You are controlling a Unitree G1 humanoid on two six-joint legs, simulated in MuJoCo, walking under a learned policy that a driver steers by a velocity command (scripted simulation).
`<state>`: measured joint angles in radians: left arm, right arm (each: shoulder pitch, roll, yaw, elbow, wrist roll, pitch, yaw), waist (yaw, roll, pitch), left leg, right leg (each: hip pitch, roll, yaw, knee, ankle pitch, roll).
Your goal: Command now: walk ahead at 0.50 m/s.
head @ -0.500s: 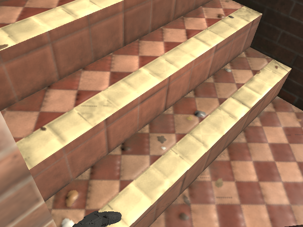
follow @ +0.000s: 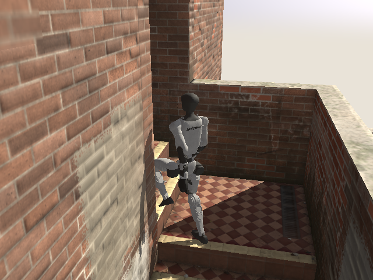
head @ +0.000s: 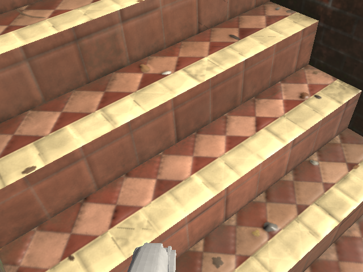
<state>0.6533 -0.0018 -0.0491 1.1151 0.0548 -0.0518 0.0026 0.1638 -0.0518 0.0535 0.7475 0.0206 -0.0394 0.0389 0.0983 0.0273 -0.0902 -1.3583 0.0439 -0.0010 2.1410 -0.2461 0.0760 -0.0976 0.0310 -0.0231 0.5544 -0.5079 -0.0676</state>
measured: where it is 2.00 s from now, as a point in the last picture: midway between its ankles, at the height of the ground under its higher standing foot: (194, 57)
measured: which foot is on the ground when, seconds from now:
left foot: up 0.00-0.12, down 0.14-0.70, up 0.72-1.00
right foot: down 0.00-0.16, up 0.18-0.68, down 0.70-1.00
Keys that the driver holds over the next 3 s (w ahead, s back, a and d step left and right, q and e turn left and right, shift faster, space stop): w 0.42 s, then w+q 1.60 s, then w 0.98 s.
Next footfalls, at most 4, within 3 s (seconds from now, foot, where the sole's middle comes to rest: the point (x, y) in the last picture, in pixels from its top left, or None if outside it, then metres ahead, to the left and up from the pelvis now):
0.14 left None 0.29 0.12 -0.56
0.70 right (293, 222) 0.67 -0.24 -0.56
1.18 left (227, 160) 0.77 -0.02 -0.37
1.66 right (224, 41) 1.17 0.00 -0.17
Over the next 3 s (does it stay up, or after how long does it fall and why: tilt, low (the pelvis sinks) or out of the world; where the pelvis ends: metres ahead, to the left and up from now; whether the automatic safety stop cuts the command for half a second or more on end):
stays up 1.30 0.50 0.98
